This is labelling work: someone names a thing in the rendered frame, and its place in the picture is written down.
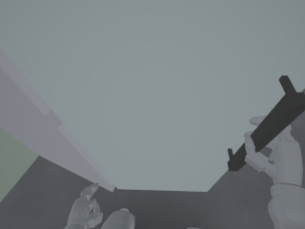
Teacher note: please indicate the robot right hand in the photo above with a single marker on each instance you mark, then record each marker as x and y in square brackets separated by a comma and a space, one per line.
[286, 155]

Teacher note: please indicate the fridge door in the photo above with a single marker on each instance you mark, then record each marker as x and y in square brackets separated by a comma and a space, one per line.
[157, 91]

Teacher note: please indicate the handle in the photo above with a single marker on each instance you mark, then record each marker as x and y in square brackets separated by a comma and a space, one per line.
[290, 106]

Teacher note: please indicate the robot left hand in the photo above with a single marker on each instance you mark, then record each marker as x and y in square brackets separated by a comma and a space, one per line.
[80, 211]

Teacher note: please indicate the right robot forearm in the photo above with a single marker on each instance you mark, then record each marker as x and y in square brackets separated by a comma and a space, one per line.
[287, 207]

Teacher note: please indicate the robot left thigh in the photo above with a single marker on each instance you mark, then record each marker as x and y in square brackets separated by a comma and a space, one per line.
[120, 219]

